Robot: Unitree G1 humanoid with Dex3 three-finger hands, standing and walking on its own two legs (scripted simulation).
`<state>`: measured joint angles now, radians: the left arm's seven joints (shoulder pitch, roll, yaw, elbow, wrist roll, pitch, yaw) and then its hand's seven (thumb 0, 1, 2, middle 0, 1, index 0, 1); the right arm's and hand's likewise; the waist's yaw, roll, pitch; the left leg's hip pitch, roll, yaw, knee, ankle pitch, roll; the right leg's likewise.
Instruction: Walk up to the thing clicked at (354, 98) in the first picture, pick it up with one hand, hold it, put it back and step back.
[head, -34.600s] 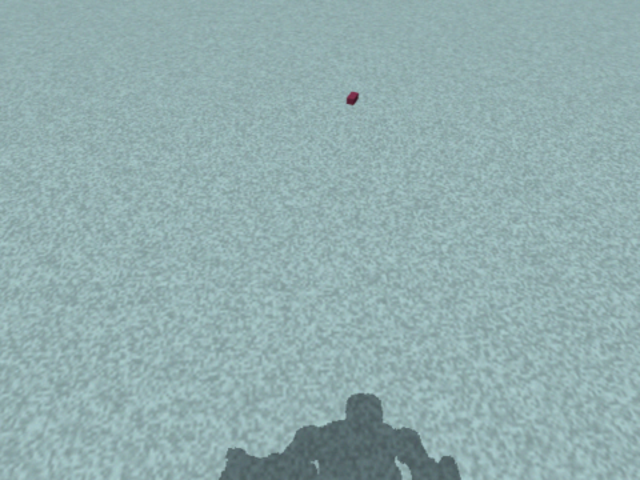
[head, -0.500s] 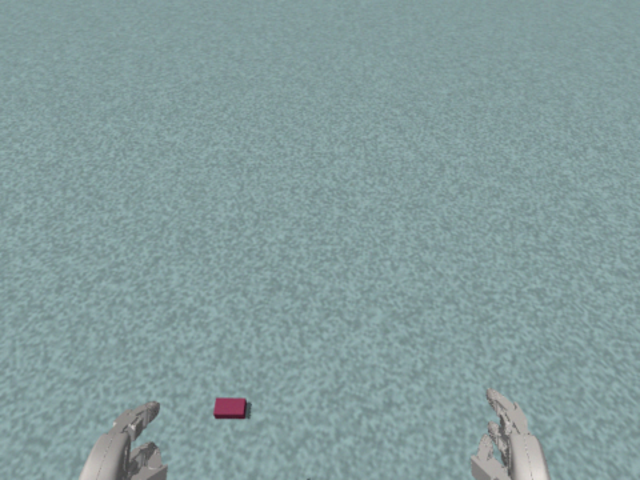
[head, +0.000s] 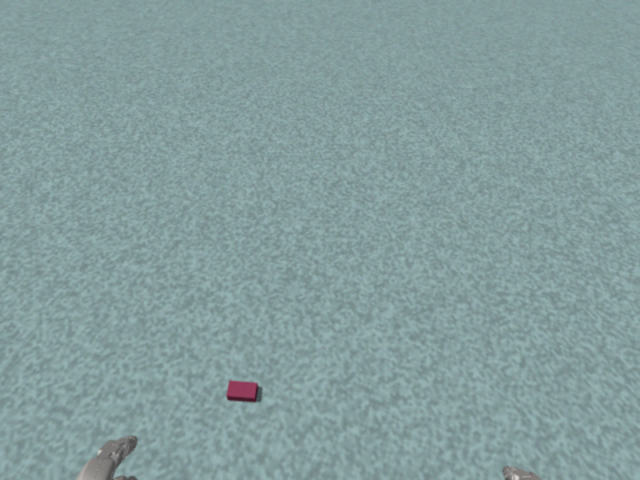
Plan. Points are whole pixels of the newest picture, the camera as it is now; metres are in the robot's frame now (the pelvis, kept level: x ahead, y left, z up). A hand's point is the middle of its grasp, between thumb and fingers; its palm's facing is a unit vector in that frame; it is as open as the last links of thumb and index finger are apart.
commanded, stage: stand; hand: left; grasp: from above
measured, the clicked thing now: (242, 391) +0.45 +0.22 -0.73
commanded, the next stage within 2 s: none
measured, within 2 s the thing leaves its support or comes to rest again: neither
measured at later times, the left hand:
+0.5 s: hand out of the picture +0.04 +0.24 -0.13, palm faces +0.06 -0.94 -0.34, open 7.3 cm
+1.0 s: hand out of the picture +0.05 +0.23 -0.12, palm faces +0.04 -0.94 -0.34, open 7.3 cm
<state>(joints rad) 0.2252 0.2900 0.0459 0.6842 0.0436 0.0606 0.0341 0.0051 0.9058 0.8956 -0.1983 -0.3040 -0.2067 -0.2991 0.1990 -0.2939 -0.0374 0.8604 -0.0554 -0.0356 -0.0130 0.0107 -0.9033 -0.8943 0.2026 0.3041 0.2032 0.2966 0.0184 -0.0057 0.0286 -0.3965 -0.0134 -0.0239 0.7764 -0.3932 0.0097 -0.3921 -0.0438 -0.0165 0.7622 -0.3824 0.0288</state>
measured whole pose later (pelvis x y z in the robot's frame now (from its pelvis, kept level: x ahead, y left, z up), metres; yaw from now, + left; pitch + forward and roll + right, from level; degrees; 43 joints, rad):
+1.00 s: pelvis +0.00 -0.01 +0.04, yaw +1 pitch -4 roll +0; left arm 0.13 0.30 0.03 1.16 0.02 0.00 0.02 0.00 0.91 0.90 -0.20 -0.30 -0.21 -0.30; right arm 0.14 -0.32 -0.02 1.14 -0.02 0.00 -0.01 0.01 -0.91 -0.89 0.20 0.30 0.20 0.30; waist 0.01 0.02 0.06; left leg -0.12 0.00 -0.05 0.36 -0.18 -0.01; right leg -0.10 -0.03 -0.05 0.35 -0.18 0.02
